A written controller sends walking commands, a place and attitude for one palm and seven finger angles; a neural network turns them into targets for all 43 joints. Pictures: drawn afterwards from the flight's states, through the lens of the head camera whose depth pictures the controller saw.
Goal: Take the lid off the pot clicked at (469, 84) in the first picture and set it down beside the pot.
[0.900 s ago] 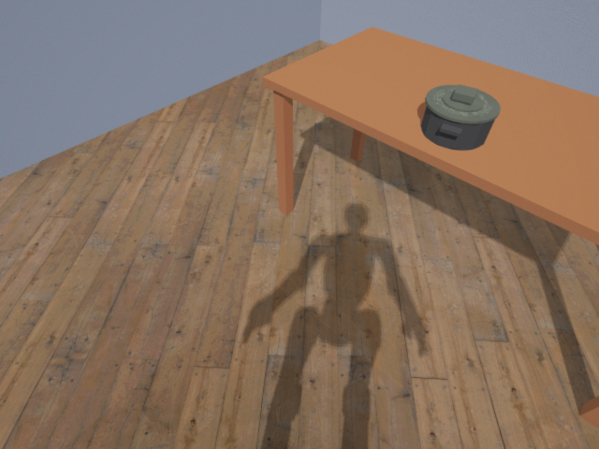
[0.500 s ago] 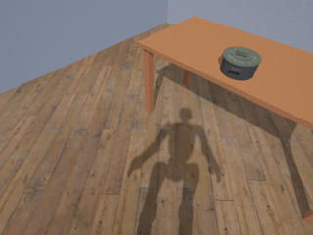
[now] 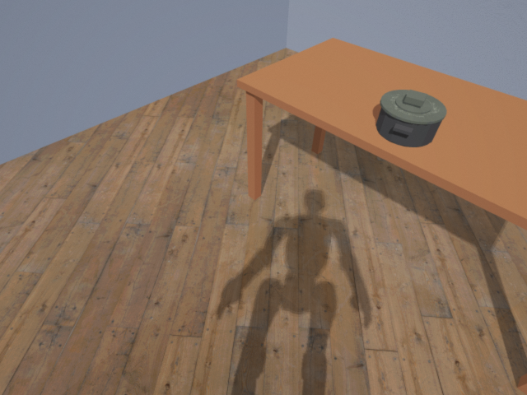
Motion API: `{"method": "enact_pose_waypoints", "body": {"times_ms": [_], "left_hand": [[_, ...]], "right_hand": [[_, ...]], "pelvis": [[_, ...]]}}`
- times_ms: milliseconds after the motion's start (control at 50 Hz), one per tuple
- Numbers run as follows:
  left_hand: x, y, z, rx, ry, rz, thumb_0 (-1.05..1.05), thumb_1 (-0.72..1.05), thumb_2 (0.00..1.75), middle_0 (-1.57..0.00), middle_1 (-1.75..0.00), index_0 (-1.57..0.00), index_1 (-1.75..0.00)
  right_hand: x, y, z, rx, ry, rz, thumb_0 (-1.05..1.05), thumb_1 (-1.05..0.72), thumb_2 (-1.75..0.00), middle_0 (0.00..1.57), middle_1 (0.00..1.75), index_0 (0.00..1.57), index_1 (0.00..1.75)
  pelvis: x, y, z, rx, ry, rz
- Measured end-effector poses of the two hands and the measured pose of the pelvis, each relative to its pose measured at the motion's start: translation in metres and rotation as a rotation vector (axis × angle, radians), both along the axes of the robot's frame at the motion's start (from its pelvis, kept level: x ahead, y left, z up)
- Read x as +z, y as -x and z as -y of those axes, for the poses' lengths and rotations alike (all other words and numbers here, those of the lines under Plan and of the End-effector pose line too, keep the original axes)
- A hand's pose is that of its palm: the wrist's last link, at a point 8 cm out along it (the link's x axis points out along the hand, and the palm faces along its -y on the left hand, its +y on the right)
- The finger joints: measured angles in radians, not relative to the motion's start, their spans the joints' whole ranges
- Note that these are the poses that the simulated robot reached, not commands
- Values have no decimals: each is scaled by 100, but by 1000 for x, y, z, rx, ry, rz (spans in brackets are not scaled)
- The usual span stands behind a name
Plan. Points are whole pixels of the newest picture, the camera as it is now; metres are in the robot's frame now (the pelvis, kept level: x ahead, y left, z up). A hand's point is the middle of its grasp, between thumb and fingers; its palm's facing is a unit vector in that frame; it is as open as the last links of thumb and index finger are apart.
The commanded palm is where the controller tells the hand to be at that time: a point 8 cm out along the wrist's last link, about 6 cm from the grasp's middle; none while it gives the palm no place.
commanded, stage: walk to a spot facing it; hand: left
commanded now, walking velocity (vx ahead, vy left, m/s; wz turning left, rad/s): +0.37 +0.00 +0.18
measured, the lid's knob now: (415, 97) +0.94 -0.41 +0.01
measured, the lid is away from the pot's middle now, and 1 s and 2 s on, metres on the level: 0.00 0.00 0.00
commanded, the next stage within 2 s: turn to face it in 0.42 s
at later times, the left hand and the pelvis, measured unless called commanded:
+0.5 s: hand (164, 353) +0.24 +0.21 -0.18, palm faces -0.02 -0.99 -0.16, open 7.3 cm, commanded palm none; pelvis +0.17 +0.03 -0.01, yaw -1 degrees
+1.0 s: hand (188, 285) +0.38 +0.19 -0.17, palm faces -0.08 -0.97 -0.23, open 7.3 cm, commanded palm none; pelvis +0.31 +0.00 -0.01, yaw -12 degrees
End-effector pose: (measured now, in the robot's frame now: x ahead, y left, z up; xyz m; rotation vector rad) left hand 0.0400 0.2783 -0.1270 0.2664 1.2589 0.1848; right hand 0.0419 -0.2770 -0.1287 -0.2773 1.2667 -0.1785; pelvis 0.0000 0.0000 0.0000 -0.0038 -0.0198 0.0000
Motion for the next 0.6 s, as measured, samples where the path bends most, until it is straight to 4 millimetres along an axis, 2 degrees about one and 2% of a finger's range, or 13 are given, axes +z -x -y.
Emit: {"method": "enact_pose_waypoints", "body": {"times_ms": [100,160,200,240,320,420,520,600], "left_hand": [[-18,24,6,75,74,-63,0,91,90,-21,-30,-20,-30],[-33,36,4,106,113,-141,0,91,90,-21,-30,-20,-30],[-36,35,4,103,129,-198,0,91,90,-21,-30,-20,-30],[-33,22,5,93,139,-220,0,91,90,-20,-30,-20,-30],[-25,-28,5,81,153,-172,1,91,90,-20,-30,-20,-30],[-22,-113,11,51,150,-76,1,92,90,-20,-30,-20,-30],[-25,-213,24,-24,133,7,0,93,90,-20,-30,-20,-30],[-32,-287,42,-62,107,99,0,92,90,-20,-30,-20,-30]], "right_hand": [[-3,5,-31,-6,-32,-74,0,-91,-90,20,30,20,30],[-10,5,-52,-23,-40,-87,0,-91,-90,20,30,20,30],[-11,9,-66,-58,-48,-97,0,-91,-90,20,30,20,30],[-9,16,-79,-94,-64,-127,0,-91,-90,20,30,20,30],[-1,29,-105,-140,-101,-230,0,-91,-90,20,30,20,30],[3,26,-124,-194,-141,-332,0,-91,-90,20,30,20,30],[-9,-3,-124,-251,-171,-377,0,-90,-90,20,30,20,30],[-33,-46,-108,-266,-188,-399,0,-90,-90,20,30,20,30]], "pelvis": [[-3,-24,-14,36,8,-9],[-12,-41,-28,43,9,-11],[-13,-53,-35,28,-3,-14],[-9,-66,-39,26,-4,-19],[-1,-96,-42,32,-3,-23],[0,-135,-39,14,-6,-23],[-11,-184,-27,-17,-15,-20],[-30,-232,-11,-29,-14,-10]]}}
